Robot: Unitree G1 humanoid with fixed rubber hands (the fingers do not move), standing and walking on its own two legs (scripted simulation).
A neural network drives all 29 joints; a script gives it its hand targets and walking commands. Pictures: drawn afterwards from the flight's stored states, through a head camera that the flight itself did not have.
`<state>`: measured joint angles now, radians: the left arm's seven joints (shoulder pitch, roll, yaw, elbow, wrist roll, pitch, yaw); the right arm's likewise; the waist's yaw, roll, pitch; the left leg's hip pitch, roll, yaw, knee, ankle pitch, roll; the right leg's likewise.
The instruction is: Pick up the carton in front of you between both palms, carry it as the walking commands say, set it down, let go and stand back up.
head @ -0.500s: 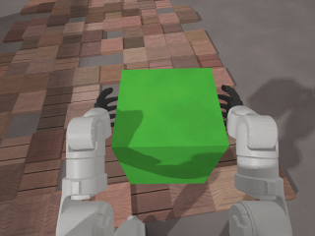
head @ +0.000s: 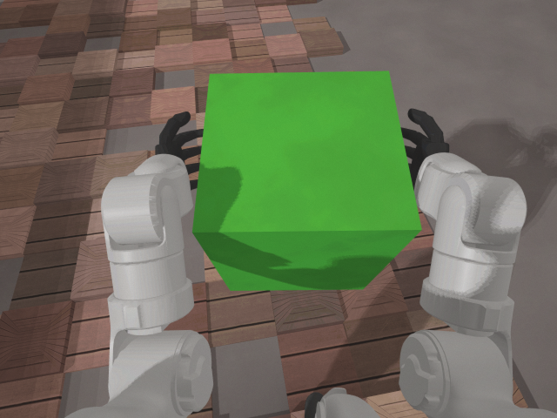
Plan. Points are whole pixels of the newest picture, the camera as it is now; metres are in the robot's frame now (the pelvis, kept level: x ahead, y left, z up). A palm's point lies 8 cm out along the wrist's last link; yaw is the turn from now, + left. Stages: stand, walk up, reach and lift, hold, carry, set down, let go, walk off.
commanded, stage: carry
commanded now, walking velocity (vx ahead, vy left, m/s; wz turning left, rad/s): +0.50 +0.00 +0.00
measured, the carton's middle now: (297, 197) +0.40 -0.01 +0.09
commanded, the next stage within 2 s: none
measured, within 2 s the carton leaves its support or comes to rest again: neither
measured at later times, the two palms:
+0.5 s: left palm (167, 30) +0.73 +0.20 +0.15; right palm (335, 25) +0.72 -0.10 +0.16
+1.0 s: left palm out of the picture +0.99 +0.22 +0.12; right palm out of the picture +1.03 -0.08 +0.12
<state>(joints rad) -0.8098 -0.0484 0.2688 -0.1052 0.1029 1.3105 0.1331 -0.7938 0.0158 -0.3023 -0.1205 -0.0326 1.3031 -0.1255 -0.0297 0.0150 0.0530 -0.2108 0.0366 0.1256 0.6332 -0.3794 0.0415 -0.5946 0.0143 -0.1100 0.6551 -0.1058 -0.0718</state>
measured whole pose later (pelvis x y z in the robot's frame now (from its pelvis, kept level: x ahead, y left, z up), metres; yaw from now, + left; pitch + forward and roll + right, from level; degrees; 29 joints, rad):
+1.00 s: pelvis +0.65 +0.03 +0.02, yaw +1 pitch +5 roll -2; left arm -0.63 -0.05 0.18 -0.03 0.05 1.20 0.17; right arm -0.62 0.03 -0.26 -0.06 -0.05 1.20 -0.10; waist 0.09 0.00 0.06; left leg -0.53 -0.03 -0.02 1.29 -0.41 0.04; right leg -0.49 0.05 -0.14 0.64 -0.18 -0.13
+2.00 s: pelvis +1.22 +0.06 +0.01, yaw +1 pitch +6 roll +2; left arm -0.65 -0.06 0.28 -0.02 0.06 1.24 0.13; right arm -0.70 0.05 -0.26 0.01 -0.07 1.24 -0.13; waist 0.05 0.00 0.04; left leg -0.72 0.04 0.04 1.13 -0.38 0.01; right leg -0.30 0.00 -0.11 0.43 -0.22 -0.11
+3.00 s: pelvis +1.77 +0.05 +0.03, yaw +0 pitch +6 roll +2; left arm -0.67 -0.05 0.27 -0.01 0.07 1.28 0.13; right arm -0.71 0.04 -0.26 0.01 -0.07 1.29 -0.14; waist 0.04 0.00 -0.02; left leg -0.64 0.04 0.06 0.75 -0.22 -0.01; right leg -0.21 0.01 -0.08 0.38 -0.28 -0.07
